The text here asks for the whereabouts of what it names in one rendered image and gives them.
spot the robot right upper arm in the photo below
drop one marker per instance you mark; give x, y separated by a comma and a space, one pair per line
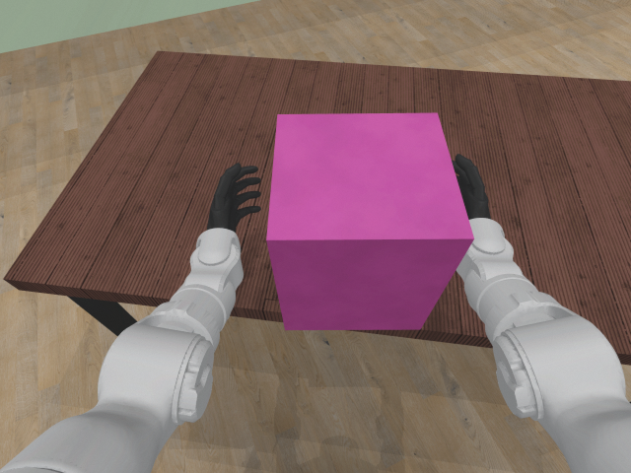
560, 373

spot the robot left forearm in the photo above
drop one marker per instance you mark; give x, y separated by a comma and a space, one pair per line
204, 302

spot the robot right hand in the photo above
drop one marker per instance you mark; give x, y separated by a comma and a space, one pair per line
472, 188

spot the robot left upper arm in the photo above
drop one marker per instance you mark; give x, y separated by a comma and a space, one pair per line
154, 380

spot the robot right forearm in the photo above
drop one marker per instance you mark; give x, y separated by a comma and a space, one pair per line
501, 295

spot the robot left hand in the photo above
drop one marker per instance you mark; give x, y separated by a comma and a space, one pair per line
224, 211

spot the carton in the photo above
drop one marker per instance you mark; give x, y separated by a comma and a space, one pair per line
366, 222

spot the table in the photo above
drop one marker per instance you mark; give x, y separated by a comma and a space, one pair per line
554, 154

